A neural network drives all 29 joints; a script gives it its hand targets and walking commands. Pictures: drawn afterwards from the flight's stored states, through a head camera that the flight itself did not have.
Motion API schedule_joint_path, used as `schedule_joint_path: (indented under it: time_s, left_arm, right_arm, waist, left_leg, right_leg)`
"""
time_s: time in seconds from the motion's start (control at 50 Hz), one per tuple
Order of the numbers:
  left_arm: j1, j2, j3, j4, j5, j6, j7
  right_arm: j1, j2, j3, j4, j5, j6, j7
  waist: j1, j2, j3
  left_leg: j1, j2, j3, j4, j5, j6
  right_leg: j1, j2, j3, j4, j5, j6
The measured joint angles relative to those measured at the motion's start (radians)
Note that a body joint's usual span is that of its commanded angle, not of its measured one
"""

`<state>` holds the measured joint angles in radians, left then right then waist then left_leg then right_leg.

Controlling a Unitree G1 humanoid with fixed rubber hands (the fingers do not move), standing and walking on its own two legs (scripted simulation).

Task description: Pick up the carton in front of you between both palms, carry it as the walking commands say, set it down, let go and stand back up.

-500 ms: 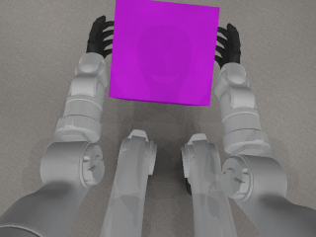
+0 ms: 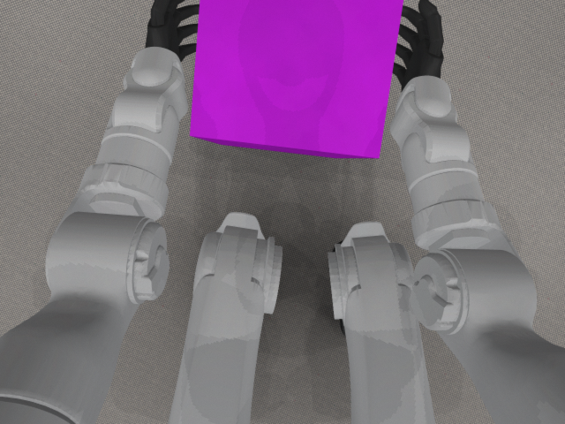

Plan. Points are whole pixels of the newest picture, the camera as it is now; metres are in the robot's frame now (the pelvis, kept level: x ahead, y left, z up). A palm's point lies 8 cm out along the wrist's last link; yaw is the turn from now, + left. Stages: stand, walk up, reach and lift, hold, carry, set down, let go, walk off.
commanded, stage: set down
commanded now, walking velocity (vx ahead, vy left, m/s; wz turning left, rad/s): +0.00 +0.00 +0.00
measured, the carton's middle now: (289, 79) +0.51 +0.04 -0.23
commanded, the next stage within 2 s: none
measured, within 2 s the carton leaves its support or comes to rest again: rests again in 0.28 s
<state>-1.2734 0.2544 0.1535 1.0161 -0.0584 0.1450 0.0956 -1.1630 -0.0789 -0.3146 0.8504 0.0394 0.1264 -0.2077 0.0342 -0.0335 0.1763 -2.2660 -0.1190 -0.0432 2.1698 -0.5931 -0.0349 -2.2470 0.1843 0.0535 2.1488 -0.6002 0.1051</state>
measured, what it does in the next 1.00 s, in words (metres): stands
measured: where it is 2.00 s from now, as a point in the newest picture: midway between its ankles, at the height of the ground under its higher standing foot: (294, 305)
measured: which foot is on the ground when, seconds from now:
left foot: down 0.00-1.00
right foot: down 0.00-1.00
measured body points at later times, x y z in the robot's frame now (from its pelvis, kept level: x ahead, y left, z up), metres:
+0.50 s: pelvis -0.01 -0.01 -0.01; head +0.33 +0.03 +0.28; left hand +0.51 +0.20 -0.18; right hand +0.51 -0.11 -0.18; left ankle +0.10 +0.11 -0.35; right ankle +0.11 -0.12 -0.35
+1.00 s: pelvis -0.01 +0.00 -0.01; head +0.34 +0.03 +0.26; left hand +0.50 +0.21 -0.20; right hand +0.51 -0.13 -0.19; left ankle +0.10 +0.11 -0.35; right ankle +0.11 -0.12 -0.35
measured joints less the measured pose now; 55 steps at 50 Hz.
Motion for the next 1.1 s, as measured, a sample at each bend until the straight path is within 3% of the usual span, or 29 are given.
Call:
schedule_joint_path:
  time_s: [0.32, 0.84, 0.94, 1.02, 1.1]
  left_arm:
    - [-0.039, 0.009, 0.032, 0.099, 0.05, -0.021, -0.011]
    - [-0.096, 0.041, 0.111, 0.166, 0.137, -0.042, -0.103]
    - [-0.099, 0.065, 0.086, 0.201, 0.091, -0.096, -0.093]
    - [-0.079, 0.112, 0.035, 0.22, -0.001, -0.138, -0.057]
    - [-0.047, 0.164, -0.04, 0.191, -0.102, -0.162, -0.049]
  right_arm:
    - [-0.064, -0.005, -0.022, 0.121, -0.041, -0.02, 0.007]
    - [-0.138, -0.024, -0.121, 0.19, -0.163, -0.04, 0.13]
    - [-0.163, -0.058, -0.047, 0.256, -0.12, -0.074, 0.123]
    - [-0.151, -0.121, 0.049, 0.289, -0.007, -0.102, 0.091]
    - [-0.117, -0.177, 0.141, 0.261, 0.104, -0.123, 0.083]
  waist:
    - [-0.002, -0.011, 0.057]
    - [-0.013, -0.005, 0.088]
    - [-0.023, -0.002, 0.116]
    - [-0.026, 0.004, 0.145]
    - [-0.023, 0.007, 0.161]
  left_leg:
    - [0.017, 0.012, -0.003, 0.025, 0.002, -0.008]
    - [0.003, 0.042, 0.015, 0.033, 0.025, 0.017]
    - [0.008, 0.047, 0.018, 0.039, 0.028, 0.02]
    - [0.01, 0.056, 0.022, 0.044, 0.026, 0.028]
    - [0.003, 0.071, 0.03, 0.051, 0.021, 0.038]
  right_leg:
    - [0.009, -0.009, -0.018, 0.03, 0.008, -0.022]
    - [0.002, -0.041, -0.029, 0.038, 0.024, -0.031]
    - [0.01, -0.049, -0.032, 0.044, 0.024, -0.029]
    - [0.015, -0.063, -0.037, 0.047, 0.02, -0.033]
    - [0.007, -0.081, -0.045, 0.054, 0.017, -0.043]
